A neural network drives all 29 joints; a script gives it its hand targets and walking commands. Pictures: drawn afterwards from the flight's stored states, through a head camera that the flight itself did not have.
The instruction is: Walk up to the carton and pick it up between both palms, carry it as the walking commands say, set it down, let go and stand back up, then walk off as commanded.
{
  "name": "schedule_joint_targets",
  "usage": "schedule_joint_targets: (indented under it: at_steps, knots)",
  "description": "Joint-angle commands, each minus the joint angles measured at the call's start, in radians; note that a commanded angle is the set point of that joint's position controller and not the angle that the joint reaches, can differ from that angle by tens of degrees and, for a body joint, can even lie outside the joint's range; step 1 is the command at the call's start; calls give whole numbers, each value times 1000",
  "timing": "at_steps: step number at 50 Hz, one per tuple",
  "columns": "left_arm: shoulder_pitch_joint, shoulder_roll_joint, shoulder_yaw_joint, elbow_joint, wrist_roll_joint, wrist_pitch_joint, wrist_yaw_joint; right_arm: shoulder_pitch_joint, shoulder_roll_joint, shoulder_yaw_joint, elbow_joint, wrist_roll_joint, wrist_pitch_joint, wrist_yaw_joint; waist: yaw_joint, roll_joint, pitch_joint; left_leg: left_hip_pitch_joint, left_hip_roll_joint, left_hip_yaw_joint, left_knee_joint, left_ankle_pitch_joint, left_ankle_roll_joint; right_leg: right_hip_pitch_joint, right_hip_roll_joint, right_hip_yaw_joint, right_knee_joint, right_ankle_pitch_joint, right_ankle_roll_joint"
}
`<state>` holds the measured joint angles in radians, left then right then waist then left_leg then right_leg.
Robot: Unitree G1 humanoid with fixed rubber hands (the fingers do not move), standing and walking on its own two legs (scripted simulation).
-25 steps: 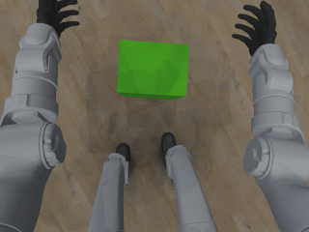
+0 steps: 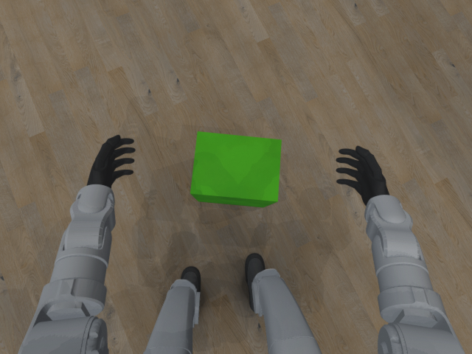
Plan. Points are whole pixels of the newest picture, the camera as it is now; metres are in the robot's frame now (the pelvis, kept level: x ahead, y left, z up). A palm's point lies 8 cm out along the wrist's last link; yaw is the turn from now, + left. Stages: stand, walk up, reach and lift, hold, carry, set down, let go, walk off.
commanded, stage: let go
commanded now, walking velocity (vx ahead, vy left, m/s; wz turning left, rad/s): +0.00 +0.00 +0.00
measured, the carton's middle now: (234, 174) +0.46 -0.04 -0.57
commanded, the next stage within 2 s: stand in 0.94 s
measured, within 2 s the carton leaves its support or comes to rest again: neither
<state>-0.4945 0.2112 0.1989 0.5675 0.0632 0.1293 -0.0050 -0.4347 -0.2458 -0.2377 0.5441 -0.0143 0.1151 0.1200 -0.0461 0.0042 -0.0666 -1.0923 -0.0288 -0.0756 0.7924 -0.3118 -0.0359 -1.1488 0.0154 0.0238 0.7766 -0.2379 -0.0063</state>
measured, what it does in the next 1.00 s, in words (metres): rises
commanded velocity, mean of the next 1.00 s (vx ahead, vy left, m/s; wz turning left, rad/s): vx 0.00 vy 0.00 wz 0.00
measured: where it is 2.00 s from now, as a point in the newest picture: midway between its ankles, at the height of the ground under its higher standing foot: (223, 299)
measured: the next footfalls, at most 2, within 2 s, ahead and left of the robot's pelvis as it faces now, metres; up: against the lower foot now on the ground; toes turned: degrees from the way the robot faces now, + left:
none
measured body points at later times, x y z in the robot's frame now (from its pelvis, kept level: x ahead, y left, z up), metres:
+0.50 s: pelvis +0.03 +0.02 +0.06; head +0.08 +0.02 +0.50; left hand +0.23 +0.25 -0.02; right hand +0.20 -0.22 -0.02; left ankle +0.01 +0.14 -0.68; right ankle +0.04 -0.11 -0.68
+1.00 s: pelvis +0.05 +0.01 +0.05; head +0.05 +0.01 +0.50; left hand +0.22 +0.25 -0.03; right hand +0.21 -0.24 -0.03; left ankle +0.01 +0.14 -0.68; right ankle +0.04 -0.11 -0.68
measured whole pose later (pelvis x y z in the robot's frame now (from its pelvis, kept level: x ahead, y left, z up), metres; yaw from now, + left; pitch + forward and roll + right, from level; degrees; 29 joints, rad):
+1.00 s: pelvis +0.05 +0.01 +0.05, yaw -2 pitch -2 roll -1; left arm 0.22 0.24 0.03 0.53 0.03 0.07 -0.02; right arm 0.21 -0.25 -0.01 0.47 -0.03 0.14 0.01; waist 0.00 0.02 0.05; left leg -0.11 0.00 -0.05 0.49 -0.34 -0.01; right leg -0.18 0.03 0.05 0.49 -0.27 0.00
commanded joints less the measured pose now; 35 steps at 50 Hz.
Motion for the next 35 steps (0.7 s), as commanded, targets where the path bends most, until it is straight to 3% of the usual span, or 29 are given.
schedule_joint_targets:
  at_steps: [1,7,11,21,28,35]
  knots:
    - [5,93,3,-98,-9,-46,-10,56,-103,22,-105,24,-41,0,-3,-9,-689,229,-47,71,-95,290,-4,841,3,24,-23,547,27]
    - [208,78,-26,-74,-24,-87,-24,258,-88,80,-97,36,-81,-25,11,-7,-417,412,-29,64,-191,136,7,838,6,10,-142,271,32]
    - [338,83,-52,-100,-38,-110,-32,384,-79,108,-127,42,-99,-36,23,-7,-300,555,-18,63,-254,89,20,869,16,-5,-200,169,33]
    - [620,85,-118,-200,-52,-120,-46,601,-73,157,-211,22,-96,-51,34,16,-62,814,0,62,-403,187,26,1036,43,-39,-341,174,30]
    - [664,72,-129,-238,-54,-57,-64,616,-70,168,-225,11,-34,-42,36,31,113,855,7,64,-472,124,9,1121,43,-52,-389,107,24]
    - [684,78,-124,-238,-49,-20,-66,634,-73,161,-227,-2,5,-48,29,20,115,911,1,57,-451,247,10,1146,48,-45,-380,199,25]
